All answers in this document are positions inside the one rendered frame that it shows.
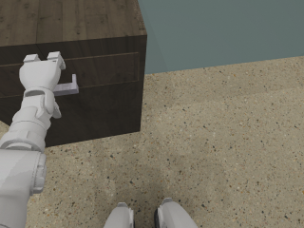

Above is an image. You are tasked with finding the left robot forearm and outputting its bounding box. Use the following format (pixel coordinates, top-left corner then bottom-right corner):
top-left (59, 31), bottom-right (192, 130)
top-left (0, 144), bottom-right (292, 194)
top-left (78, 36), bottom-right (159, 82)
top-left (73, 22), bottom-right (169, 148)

top-left (0, 86), bottom-right (54, 154)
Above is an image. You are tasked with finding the right robot thigh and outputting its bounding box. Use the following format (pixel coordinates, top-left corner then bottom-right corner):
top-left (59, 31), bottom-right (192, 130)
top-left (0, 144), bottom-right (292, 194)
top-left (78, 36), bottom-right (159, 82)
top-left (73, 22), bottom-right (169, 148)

top-left (158, 201), bottom-right (199, 228)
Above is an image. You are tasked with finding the left robot upper arm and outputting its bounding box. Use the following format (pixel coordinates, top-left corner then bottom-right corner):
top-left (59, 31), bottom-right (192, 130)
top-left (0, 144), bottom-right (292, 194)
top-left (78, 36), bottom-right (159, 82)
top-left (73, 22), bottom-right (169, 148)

top-left (0, 149), bottom-right (48, 228)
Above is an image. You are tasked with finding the left robot hand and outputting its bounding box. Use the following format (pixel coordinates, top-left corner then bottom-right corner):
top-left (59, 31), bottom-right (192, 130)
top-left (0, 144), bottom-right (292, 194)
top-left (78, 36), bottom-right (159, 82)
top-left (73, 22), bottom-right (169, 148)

top-left (19, 51), bottom-right (66, 119)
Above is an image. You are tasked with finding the cabinet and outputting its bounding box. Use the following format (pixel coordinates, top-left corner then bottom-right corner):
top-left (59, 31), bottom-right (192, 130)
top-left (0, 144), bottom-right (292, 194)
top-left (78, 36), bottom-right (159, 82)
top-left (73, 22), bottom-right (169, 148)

top-left (0, 0), bottom-right (147, 148)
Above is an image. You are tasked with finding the drawer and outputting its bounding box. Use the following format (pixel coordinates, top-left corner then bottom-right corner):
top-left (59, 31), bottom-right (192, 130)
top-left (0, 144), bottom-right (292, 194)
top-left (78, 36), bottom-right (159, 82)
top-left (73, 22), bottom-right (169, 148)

top-left (0, 52), bottom-right (139, 97)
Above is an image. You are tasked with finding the handle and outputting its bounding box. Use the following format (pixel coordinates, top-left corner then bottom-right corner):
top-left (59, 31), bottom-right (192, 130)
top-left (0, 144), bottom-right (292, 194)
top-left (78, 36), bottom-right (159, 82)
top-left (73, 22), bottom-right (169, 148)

top-left (53, 74), bottom-right (79, 97)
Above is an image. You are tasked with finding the robot left shin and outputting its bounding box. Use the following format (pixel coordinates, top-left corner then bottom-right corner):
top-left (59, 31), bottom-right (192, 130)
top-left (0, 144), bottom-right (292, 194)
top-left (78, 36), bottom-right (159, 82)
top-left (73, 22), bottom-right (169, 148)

top-left (117, 202), bottom-right (129, 209)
